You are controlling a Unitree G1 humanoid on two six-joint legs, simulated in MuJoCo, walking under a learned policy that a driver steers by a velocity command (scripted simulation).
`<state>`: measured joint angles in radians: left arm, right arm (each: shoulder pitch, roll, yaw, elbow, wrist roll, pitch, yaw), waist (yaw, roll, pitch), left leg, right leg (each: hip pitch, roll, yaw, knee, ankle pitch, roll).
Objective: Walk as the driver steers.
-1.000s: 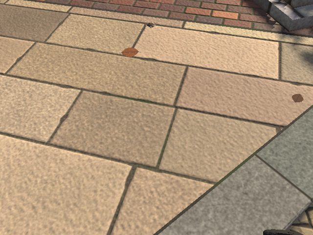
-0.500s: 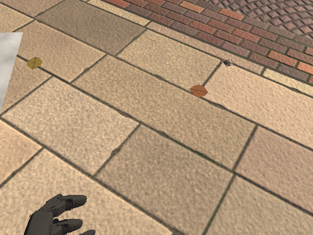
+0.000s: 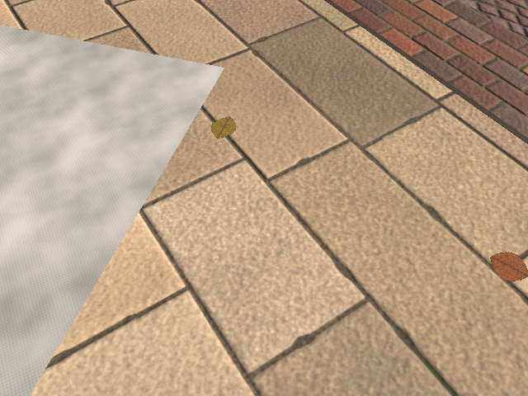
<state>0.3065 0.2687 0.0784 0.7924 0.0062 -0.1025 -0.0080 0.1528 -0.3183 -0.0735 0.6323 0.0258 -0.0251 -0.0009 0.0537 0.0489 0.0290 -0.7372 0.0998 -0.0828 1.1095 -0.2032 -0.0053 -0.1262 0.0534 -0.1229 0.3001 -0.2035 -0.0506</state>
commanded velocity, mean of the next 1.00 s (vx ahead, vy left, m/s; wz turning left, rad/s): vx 0.50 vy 0.00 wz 0.60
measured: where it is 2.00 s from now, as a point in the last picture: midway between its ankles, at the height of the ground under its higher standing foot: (120, 222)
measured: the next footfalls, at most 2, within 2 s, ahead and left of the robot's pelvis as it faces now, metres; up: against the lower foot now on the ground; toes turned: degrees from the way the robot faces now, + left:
left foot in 0.24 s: +0.30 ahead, +0.16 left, +0.00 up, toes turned +11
right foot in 0.70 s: +0.62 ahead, +0.02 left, +0.00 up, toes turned +27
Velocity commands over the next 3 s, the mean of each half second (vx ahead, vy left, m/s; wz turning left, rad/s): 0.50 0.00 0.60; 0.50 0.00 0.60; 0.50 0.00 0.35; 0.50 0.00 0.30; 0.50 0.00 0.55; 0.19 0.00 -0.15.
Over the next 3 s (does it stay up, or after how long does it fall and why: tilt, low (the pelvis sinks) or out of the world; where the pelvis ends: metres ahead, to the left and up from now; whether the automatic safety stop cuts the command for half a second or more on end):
stays up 1.17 0.93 -0.01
